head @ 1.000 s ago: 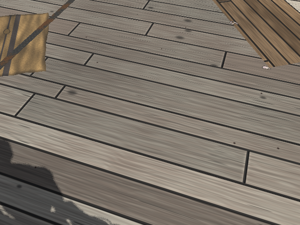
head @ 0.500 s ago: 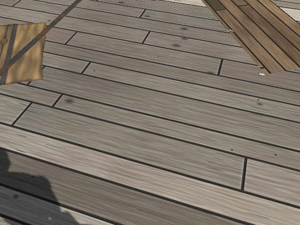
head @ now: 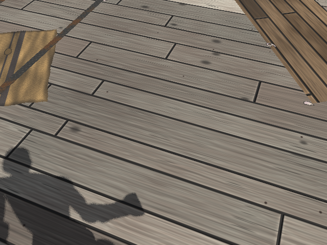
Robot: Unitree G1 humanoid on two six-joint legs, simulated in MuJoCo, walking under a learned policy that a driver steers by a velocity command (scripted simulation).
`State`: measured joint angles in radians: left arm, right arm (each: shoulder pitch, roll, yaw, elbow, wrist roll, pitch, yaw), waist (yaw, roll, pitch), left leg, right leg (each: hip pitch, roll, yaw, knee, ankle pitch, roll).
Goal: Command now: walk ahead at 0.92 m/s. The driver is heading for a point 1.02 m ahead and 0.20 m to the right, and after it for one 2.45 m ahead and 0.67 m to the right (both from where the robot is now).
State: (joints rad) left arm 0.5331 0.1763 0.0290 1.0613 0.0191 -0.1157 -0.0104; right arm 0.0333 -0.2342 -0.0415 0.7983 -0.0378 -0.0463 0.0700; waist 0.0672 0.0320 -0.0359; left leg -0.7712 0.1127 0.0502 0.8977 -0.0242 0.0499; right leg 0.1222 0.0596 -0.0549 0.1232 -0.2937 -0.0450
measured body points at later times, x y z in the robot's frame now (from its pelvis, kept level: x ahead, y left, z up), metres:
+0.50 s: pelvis +0.44 +0.05 +0.00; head +0.46 +0.05 +0.45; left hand +0.66 +0.27 -0.09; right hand +0.34 -0.19 -0.14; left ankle +0.30 +0.11 -0.74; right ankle +0.67 -0.10 -0.67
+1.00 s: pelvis +0.94 +0.00 +0.00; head +0.97 -0.01 +0.44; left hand +0.92 +0.29 -0.13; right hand +1.16 -0.26 -0.05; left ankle +1.20 +0.11 -0.68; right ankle +0.76 -0.01 -0.74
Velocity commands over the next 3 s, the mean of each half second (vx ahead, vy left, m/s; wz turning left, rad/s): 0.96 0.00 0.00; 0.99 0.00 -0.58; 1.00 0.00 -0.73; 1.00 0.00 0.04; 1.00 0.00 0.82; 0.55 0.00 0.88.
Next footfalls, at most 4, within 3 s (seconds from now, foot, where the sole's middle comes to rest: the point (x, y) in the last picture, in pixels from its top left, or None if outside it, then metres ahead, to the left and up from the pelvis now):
0.16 left None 0.34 0.11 -0.77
0.64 right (189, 184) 0.79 -0.02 -0.77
1.08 left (176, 110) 1.27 0.06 -0.77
1.52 right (243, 86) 1.49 -0.34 -0.77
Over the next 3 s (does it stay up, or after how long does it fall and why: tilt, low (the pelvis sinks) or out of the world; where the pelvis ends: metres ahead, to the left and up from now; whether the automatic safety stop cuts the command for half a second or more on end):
stays up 2.52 -0.81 -0.01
